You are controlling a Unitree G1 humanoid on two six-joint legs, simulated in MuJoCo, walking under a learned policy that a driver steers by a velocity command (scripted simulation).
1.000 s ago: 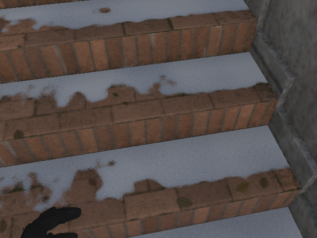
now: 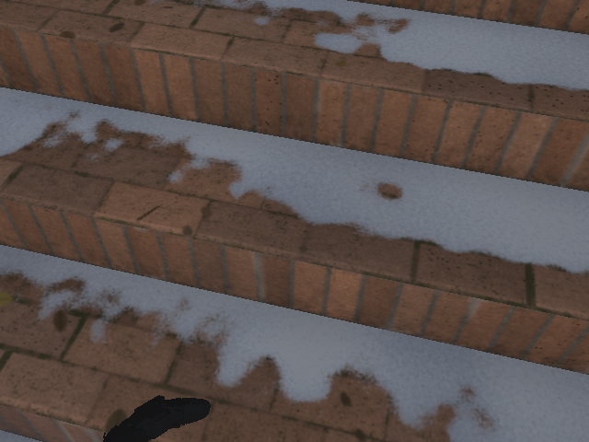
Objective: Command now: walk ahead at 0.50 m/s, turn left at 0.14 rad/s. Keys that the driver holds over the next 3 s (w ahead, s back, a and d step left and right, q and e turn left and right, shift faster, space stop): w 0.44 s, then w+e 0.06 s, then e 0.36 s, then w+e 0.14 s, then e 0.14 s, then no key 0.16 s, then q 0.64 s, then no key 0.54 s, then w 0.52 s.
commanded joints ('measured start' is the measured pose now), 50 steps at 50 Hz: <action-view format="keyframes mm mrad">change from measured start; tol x32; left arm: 1 401 128 86 165 -8 26 38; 25 619 126 66 510 -50 23 39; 50 -118 21 63 23 -53 114 27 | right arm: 1 -119 -47 -25 -172 5 -85 102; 23 -816 185 172 -598 2 -58 97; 29 75 -263 -44 -288 -64 -42 49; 41 -276 51 38 -135 -67 -17 -2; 50 96 -62 0 -85 -35 -27 -43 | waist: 1 98 -259 -148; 22 83 -103 152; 27 -233 -364 -209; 30 -215 179 -558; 34 -5 49 -42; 50 -120 98 76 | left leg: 1 -659 -111 -132 1061 -137 36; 19 -1608 203 194 1201 -111 -119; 26 -289 29 459 416 -228 -1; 29 365 463 -475 -248 35 242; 30 283 548 -748 -479 -27 262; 34 -305 440 -58 -378 -164 22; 40 -338 359 366 -437 90 -9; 50 271 532 246 -566 -272 38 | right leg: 1 714 -353 1113 -908 -4 -247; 9 317 -154 210 -900 162 -67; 18 960 -326 397 -947 227 -127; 22 614 -275 260 -1224 204 -121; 27 832 -248 148 -806 1933 -55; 28 624 -191 194 -511 1698 -16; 29 345 14 230 -150 640 34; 30 312 99 406 317 232 70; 50 -744 -68 255 901 245 86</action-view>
